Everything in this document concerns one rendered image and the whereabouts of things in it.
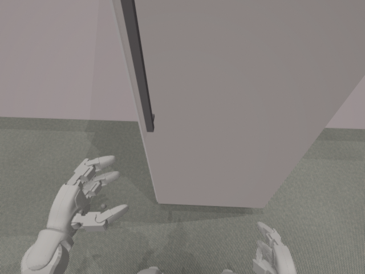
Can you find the left robot forearm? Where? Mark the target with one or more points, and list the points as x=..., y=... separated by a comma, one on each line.
x=49, y=254

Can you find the fridge door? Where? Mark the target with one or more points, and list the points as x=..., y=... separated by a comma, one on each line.
x=240, y=90

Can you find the handle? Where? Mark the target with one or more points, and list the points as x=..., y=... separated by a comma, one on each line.
x=131, y=23

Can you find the robot right hand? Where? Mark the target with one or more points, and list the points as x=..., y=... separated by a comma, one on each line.
x=278, y=259

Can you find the robot left hand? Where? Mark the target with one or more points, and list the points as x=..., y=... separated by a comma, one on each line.
x=64, y=214

